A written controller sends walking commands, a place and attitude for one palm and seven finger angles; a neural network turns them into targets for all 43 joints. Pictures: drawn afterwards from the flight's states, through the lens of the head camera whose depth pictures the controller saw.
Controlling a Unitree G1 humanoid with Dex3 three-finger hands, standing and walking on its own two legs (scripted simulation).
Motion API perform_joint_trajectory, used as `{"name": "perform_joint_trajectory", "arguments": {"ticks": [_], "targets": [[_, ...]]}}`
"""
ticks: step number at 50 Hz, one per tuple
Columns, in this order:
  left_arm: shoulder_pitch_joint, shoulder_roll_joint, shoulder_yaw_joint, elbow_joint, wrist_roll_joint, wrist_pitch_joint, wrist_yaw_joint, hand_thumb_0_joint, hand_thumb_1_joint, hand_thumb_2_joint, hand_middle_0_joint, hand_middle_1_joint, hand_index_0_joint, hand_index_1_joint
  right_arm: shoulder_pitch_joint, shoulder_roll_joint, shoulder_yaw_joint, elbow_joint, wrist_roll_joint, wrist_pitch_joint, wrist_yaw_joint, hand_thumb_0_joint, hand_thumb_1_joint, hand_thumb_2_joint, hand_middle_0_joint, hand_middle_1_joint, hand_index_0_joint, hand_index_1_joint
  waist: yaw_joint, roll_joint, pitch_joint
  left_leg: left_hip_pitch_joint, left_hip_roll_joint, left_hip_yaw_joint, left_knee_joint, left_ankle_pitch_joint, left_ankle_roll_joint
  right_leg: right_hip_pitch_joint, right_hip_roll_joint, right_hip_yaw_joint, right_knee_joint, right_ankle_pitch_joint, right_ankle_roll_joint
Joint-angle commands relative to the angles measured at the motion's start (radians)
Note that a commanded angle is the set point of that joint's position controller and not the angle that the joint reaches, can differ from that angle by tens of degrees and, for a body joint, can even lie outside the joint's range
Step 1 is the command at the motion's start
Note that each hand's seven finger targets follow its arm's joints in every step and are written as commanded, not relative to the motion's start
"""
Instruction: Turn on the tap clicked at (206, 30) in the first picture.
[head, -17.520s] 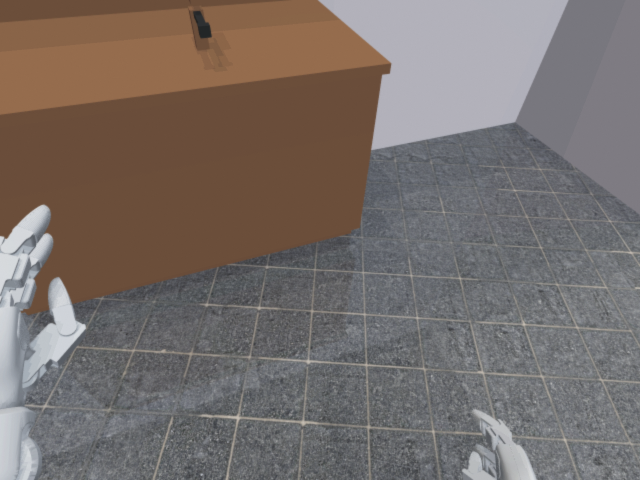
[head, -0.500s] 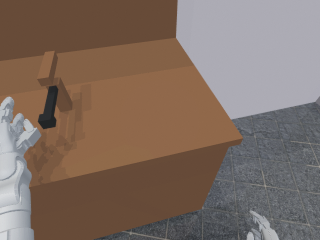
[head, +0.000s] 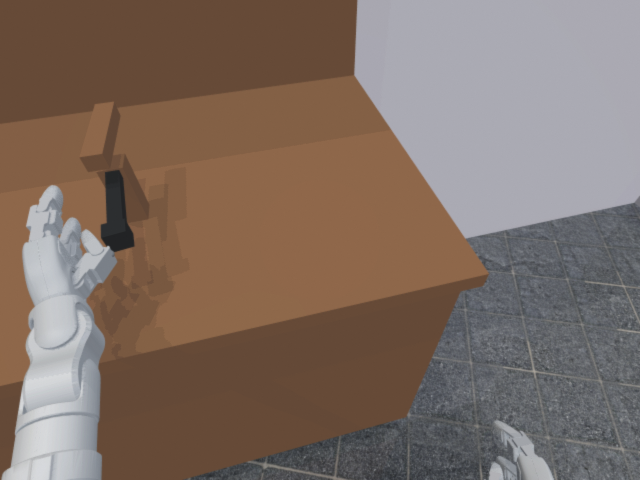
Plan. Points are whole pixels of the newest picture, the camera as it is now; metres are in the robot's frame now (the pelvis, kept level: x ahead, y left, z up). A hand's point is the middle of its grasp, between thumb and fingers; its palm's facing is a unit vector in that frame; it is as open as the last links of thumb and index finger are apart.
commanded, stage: push the lever round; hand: left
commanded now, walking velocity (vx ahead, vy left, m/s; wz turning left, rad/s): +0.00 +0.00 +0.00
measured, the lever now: (117, 235) +0.36 +0.29 +0.13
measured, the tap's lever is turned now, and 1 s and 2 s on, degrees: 8 32 61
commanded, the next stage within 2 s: none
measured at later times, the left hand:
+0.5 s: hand (144, 246) +0.34 +0.25 +0.13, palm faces +0.62 -0.78 -0.04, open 7.6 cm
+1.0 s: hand (172, 234) +0.37 +0.22 +0.13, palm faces +0.71 -0.71 -0.04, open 7.7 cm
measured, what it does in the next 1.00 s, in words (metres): stands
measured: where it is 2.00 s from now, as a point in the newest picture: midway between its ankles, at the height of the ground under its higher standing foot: outside the picture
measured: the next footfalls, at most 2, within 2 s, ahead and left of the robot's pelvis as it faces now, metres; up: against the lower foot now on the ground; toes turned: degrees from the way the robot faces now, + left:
none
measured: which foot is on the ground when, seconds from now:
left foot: down 0.00-1.00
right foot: down 0.00-1.00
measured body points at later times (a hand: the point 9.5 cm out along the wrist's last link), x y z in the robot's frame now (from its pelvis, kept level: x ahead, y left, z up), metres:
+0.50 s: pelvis +0.00 -0.01 +0.00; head +0.00 -0.02 +0.45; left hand +0.31 +0.28 +0.13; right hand +0.17 -0.24 -0.10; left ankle +0.02 +0.12 -0.73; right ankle -0.01 -0.11 -0.73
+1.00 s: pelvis +0.00 -0.01 +0.00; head +0.00 -0.03 +0.45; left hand +0.32 +0.25 +0.13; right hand +0.16 -0.25 -0.11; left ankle +0.02 +0.12 -0.73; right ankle -0.01 -0.11 -0.73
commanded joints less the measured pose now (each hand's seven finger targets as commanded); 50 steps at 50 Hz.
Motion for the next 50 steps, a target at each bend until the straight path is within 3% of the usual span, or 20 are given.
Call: {"name": "perform_joint_trajectory", "arguments": {"ticks": [1, 4, 7, 9, 13, 16, 18, 20, 24, 25, 29, 33, 34, 38, 39, 41, 44, 46, 49, 50], "targets": [[-0.317, 0.216, 0.018, -0.24, 0.019, -0.066, 0.043, 0.0, 0.9, 0.9, -0.15, -0.15, -0.15, -0.15, -0.094, -0.127, -0.041, -0.15, 0.002, -0.046, -0.008, 0.0, -0.9, -0.9, 0.2, 0.3, 0.2, 0.3, -0.016, -0.005, -0.222, 0.132, -0.004, -0.007, -0.081, 0.184, 0.022, 0.038, 0.011, 0.004, -0.083, 0.219, -0.011], [-0.299, 0.206, 0.017, -0.257, 0.032, -0.059, 0.076, 0.0, 0.9, 0.9, -0.15, -0.15, -0.15, -0.15, -0.102, -0.123, -0.04, -0.153, -0.003, -0.039, -0.003, 0.0, -0.9, -0.9, 0.2, 0.3, 0.2, 0.3, -0.004, 0.018, -0.23, 0.133, -0.006, -0.005, -0.079, 0.204, 0.019, 0.05, 0.01, 0.005, -0.078, 0.234, -0.013], [-0.272, 0.167, -0.007, -0.282, 0.036, -0.052, 0.101, 0.0, 0.9, 0.9, -0.15, -0.15, -0.15, -0.15, -0.108, -0.118, -0.042, -0.163, -0.007, -0.03, 0.004, 0.0, -0.9, -0.9, 0.2, 0.3, 0.2, 0.3, -0.002, -0.001, -0.249, 0.136, -0.007, 0.005, -0.072, 0.228, 0.019, 0.068, 0.009, 0.004, -0.077, 0.266, -0.011], [-0.298, 0.194, 0.015, -0.279, 0.043, -0.045, 0.121, 0.0, 0.9, 0.9, -0.15, -0.15, -0.15, -0.15, -0.113, -0.12, -0.04, -0.156, -0.007, -0.019, 0.002, 0.0, -0.9, -0.9, 0.2, 0.3, 0.2, 0.3, -0.006, -0.009, -0.231, 0.123, -0.007, 0.004, -0.072, 0.22, 0.021, 0.065, 0.008, 0.006, -0.078, 0.261, -0.011], [-0.343, 0.134, -0.046, -0.282, 0.052, -0.032, 0.147, 0.0, 0.9, 0.9, -0.15, -0.15, -0.15, -0.15, -0.127, -0.116, -0.037, -0.159, -0.009, -0.011, 0.0, 0.0, -0.9, -0.9, 0.2, 0.3, 0.2, 0.3, -0.021, -0.017, -0.212, 0.121, -0.008, 0.008, -0.071, 0.19, 0.023, 0.047, 0.008, 0.007, -0.089, 0.234, -0.01], [-0.395, 0.099, -0.085, -0.298, 0.069, -0.035, 0.175, 0.0, 0.9, 0.9, -0.15, -0.15, -0.15, -0.15, -0.13, -0.113, -0.038, -0.152, -0.012, -0.009, 0.001, 0.0, -0.9, -0.9, 0.2, 0.3, 0.2, 0.3, -0.029, 0.02, -0.222, 0.143, -0.008, 0.002, -0.07, 0.182, 0.021, 0.027, 0.008, 0.008, -0.087, 0.217, -0.013], [-0.365, 0.091, -0.087, -0.284, 0.072, -0.03, 0.193, 0.0, 0.9, 0.9, -0.15, -0.15, -0.15, -0.15, -0.133, -0.115, -0.041, -0.154, -0.015, -0.005, 0.002, 0.0, -0.9, -0.9, 0.2, 0.3, 0.2, 0.3, -0.022, -0.01, -0.24, 0.137, -0.009, 0.004, -0.065, 0.193, 0.021, 0.042, 0.008, 0.008, -0.084, 0.229, -0.013], [-0.422, 0.069, -0.11, -0.297, 0.081, -0.03, 0.214, 0.0, 0.9, 0.9, -0.15, -0.15, -0.15, -0.15, -0.132, -0.111, -0.038, -0.147, -0.017, -0.001, 0.003, 0.0, -0.9, -0.9, 0.2, 0.3, 0.2, 0.3, -0.03, -0.008, -0.246, 0.145, -0.009, -0.005, -0.068, 0.19, 0.018, 0.036, 0.006, 0.006, -0.081, 0.222, -0.013], [-0.396, 0.086, -0.081, -0.276, 0.097, -0.014, 0.255, 0.0, 0.9, 0.9, -0.15, -0.15, -0.15, -0.15, -0.137, -0.111, -0.044, -0.146, -0.021, 0.015, 0.005, 0.0, -0.9, -0.9, 0.2, 0.3, 0.2, 0.3, -0.014, -0.019, -0.26, 0.136, -0.008, 0.0, -0.066, 0.211, 0.018, 0.059, 0.006, 0.006, -0.08, 0.243, -0.014], [-0.395, 0.062, -0.101, -0.292, 0.101, -0.012, 0.266, 0.0, 0.9, 0.9, -0.15, -0.15, -0.15, -0.15, -0.138, -0.108, -0.045, -0.152, -0.023, 0.018, 0.009, 0.0, -0.9, -0.9, 0.2, 0.3, 0.2, 0.3, -0.014, -0.014, -0.278, 0.141, -0.01, 0.004, -0.063, 0.225, 0.017, 0.068, 0.004, 0.007, -0.075, 0.258, -0.013], [-0.398, 0.056, -0.096, -0.275, 0.114, 0.01, 0.306, 0.0, 0.9, 0.9, -0.15, -0.15, -0.15, -0.15, -0.148, -0.105, -0.045, -0.151, -0.025, 0.035, 0.012, 0.0, -0.9, -0.9, 0.2, 0.3, 0.2, 0.3, -0.011, -0.024, -0.252, 0.124, -0.009, 0.005, -0.065, 0.221, 0.018, 0.068, 0.005, 0.006, -0.081, 0.255, -0.013], [-0.479, 0.023, -0.136, -0.262, 0.126, 0.023, 0.341, 0.0, 0.9, 0.9, -0.15, -0.15, -0.15, -0.15, -0.156, -0.102, -0.042, -0.145, -0.029, 0.044, 0.011, 0.0, -0.9, -0.9, 0.2, 0.3, 0.2, 0.3, -0.032, -0.041, -0.235, 0.12, -0.01, 0.011, -0.061, 0.193, 0.022, 0.049, 0.002, 0.01, -0.096, 0.232, -0.009], [-0.451, 0.045, -0.099, -0.249, 0.131, 0.026, 0.352, 0.0, 0.9, 0.9, -0.15, -0.15, -0.15, -0.15, -0.154, -0.101, -0.046, -0.14, -0.031, 0.048, 0.01, 0.0, -0.9, -0.9, 0.2, 0.3, 0.2, 0.3, -0.016, -0.032, -0.248, 0.119, -0.009, 0.009, -0.067, 0.197, 0.02, 0.061, 0.006, 0.009, -0.093, 0.228, -0.012], [-0.466, 0.006, -0.133, -0.242, 0.139, 0.032, 0.377, 0.0, 0.9, 0.9, -0.15, -0.15, -0.15, -0.15, -0.155, -0.097, -0.048, -0.144, -0.035, 0.056, 0.014, 0.0, -0.9, -0.9, 0.2, 0.3, 0.2, 0.3, -0.022, -0.049, -0.267, 0.12, -0.01, 0.019, -0.055, 0.218, 0.022, 0.072, 0.001, 0.011, -0.09, 0.264, -0.008], [-0.462, 0.028, -0.107, -0.23, 0.145, 0.035, 0.386, 0.0, 0.9, 0.9, -0.15, -0.15, -0.15, -0.15, -0.159, -0.098, -0.049, -0.138, -0.034, 0.062, 0.013, 0.0, -0.9, -0.9, 0.2, 0.3, 0.2, 0.3, -0.017, -0.036, -0.257, 0.114, -0.009, 0.013, -0.063, 0.212, 0.019, 0.071, 0.003, 0.009, -0.09, 0.247, -0.013], [-0.514, -0.021, -0.155, -0.228, 0.148, 0.035, 0.398, 0.0, 0.9, 0.9, -0.15, -0.15, -0.15, -0.15, -0.158, -0.094, -0.048, -0.136, -0.036, 0.061, 0.016, 0.0, -0.9, -0.9, 0.2, 0.3, 0.2, 0.3, -0.032, -0.043, -0.249, 0.12, -0.011, 0.013, -0.059, 0.2, 0.022, 0.054, 0.002, 0.009, -0.098, 0.234, -0.01], [-0.518, 0.003, -0.119, -0.214, 0.158, 0.035, 0.423, 0.0, 0.9, 0.9, -0.15, -0.15, -0.15, -0.15, -0.155, -0.094, -0.053, -0.129, -0.04, 0.065, 0.016, 0.0, -0.9, -0.9, 0.2, 0.3, 0.2, 0.3, -0.021, -0.054, -0.274, 0.121, -0.009, 0.01, -0.062, 0.215, 0.019, 0.07, 0.004, 0.006, -0.092, 0.243, -0.013], [-0.544, -0.056, -0.178, -0.214, 0.162, 0.035, 0.432, 0.0, 0.9, 0.9, -0.15, -0.15, -0.15, -0.15, -0.161, -0.089, -0.053, -0.132, -0.04, 0.065, 0.023, 0.0, -0.9, -0.9, 0.2, 0.3, 0.2, 0.3, -0.03, -0.03, -0.269, 0.128, -0.009, 0.012, -0.058, 0.211, 0.017, 0.054, 0.001, 0.006, -0.091, 0.234, -0.014], [-0.553, -0.025, -0.135, -0.169, 0.171, 0.045, 0.458, 0.0, 0.9, 0.9, -0.15, -0.15, -0.15, -0.15, -0.158, -0.091, -0.055, -0.118, -0.045, 0.072, 0.022, 0.0, -0.9, -0.9, 0.2, 0.3, 0.2, 0.3, -0.027, -0.046, -0.264, 0.115, -0.01, 0.011, -0.062, 0.202, 0.018, 0.052, 0.004, 0.004, -0.097, 0.222, -0.014], [-0.587, -0.043, -0.157, -0.168, 0.171, 0.046, 0.463, 0.0, 0.9, 0.9, -0.15, -0.15, -0.15, -0.15, -0.165, -0.088, -0.053, -0.122, -0.043, 0.075, 0.023, 0.0, -0.9, -0.9, 0.2, 0.3, 0.2, 0.3, -0.035, -0.051, -0.264, 0.109, -0.01, 0.012, -0.062, 0.188, 0.018, 0.049, 0.001, 0.006, -0.098, 0.207, -0.012]]}}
